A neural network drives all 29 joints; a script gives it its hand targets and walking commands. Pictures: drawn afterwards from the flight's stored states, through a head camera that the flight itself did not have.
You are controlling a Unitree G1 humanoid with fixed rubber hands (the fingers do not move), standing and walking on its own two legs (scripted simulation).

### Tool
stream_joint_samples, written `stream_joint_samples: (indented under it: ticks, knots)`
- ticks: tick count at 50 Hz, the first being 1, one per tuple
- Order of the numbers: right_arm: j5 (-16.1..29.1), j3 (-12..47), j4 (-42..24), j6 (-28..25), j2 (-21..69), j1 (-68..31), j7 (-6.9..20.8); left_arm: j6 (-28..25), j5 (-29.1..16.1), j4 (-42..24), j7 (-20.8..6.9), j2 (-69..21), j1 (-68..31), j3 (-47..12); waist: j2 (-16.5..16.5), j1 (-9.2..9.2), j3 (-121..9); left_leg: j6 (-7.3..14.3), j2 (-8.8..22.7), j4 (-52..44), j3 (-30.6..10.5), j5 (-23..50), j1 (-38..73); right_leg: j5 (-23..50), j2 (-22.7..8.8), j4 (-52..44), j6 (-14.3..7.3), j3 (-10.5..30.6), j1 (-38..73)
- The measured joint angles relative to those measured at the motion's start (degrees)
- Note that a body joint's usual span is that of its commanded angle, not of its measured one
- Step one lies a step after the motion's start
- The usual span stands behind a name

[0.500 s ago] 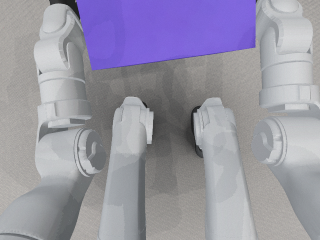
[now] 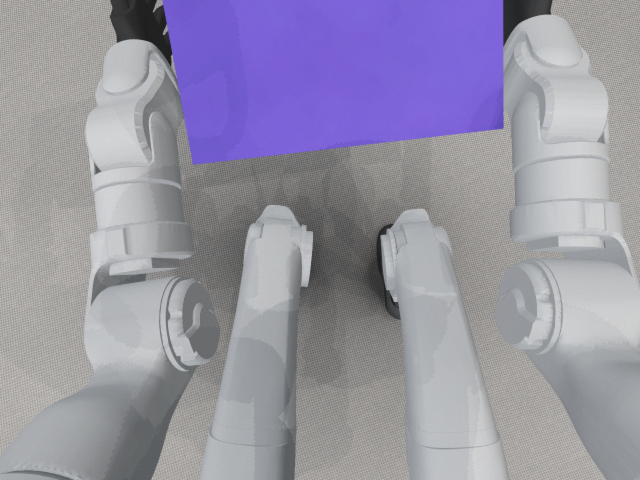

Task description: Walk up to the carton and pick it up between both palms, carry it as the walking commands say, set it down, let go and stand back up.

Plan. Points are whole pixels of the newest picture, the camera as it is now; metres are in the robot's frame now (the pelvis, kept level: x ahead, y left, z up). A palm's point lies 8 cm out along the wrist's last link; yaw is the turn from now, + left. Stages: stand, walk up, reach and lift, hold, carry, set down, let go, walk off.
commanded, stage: reach and lift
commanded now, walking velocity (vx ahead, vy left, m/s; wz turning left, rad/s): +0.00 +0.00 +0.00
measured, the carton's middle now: (330, 49) +0.52 +0.03 -0.16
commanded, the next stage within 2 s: none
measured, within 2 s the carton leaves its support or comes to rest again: neither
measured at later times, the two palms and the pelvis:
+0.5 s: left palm (99, 31) +0.48 +0.20 -0.02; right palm (570, 3) +0.51 -0.14 -0.03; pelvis +0.02 +0.00 +0.06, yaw +0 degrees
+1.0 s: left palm out of the picture +0.47 +0.19 +0.11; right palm out of the picture +0.49 -0.15 +0.10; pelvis +0.10 +0.00 +0.14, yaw +0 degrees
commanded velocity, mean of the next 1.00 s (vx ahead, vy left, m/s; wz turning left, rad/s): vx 0.00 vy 0.00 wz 0.00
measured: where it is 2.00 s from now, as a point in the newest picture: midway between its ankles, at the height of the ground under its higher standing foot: (338, 283)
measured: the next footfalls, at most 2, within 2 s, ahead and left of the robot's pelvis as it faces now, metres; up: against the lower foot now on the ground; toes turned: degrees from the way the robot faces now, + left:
none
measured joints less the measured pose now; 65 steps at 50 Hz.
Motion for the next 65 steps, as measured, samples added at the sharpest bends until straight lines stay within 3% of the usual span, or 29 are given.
stream_joint_samples:
  ticks: [24,30,34,43,49,58,65]
  knots:
    - [-0.4,0.9,-1.1,-0.8,2.3,9.1,0.2,-0.4,0.7,-1.2,-0.1,-2.5,8.8,-1.5,-0.2,0.31,-4.2,0.4,0.1,-10.2,-0.4,0.7,12.4,1.0,-0.1,-10.3,-0.4,0.9,12.2]
    - [-1.6,0.5,1.9,-1.2,4.2,13.9,0.6,-0.8,2.4,1.5,-1.0,-4.3,13.8,-0.6,-0.1,0.14,-14.5,0.6,0.1,-13.5,-0.7,1.2,11.3,1.5,-0.3,-13.7,-0.5,1.0,11.2]
    - [-3.8,-1.0,5.7,-1.8,6.6,19.7,1.7,-1.3,5.3,4.8,-2.1,-6.9,19.8,1.4,0.0,-0.11,-28.4,0.8,0.0,-17.2,-0.8,1.7,8.5,2.0,-0.7,-17.5,-0.4,1.4,8.5]
    - [-10.4,-3.4,9.4,-3.0,10.1,27.4,4.0,-2.6,11.4,7.7,-5.7,-10.5,28.1,5.4,0.2,-0.15,-39.2,1.8,0.6,-27.7,-0.1,2.3,17.5,2.7,-1.3,-27.6,-1.0,2.6,17.2]
    - [-12.3,-3.4,6.7,-3.9,11.7,31.0,4.6,-3.9,12.4,5.8,-6.8,-11.3,31.6,4.9,0.1,0.1,-40.1,1.9,1.0,-32.8,-0.2,2.8,22.3,3.4,-1.5,-32.7,-1.4,2.9,21.8]
    - [-9.1,0.9,-1.1,-5.2,13.1,41.8,4.1,-5.4,8.9,-1.1,-6.8,-12.7,42.0,0.2,0.4,0.68,-41.1,2.3,1.8,-41.4,-0.3,4.4,29.2,5.4,-1.7,-41.9,-1.7,3.3,28.8]
    - [-8.0,3.0,-2.5,-4.8,13.4,47.1,3.9,-5.2,8.0,-2.9,-6.6,-13.7,47.8,-1.1,0.6,0.92,-41.6,2.8,2.1,-47.9,0.1,6.0,36.5,7.2,-2.1,-48.5,-1.8,4.0,36.0]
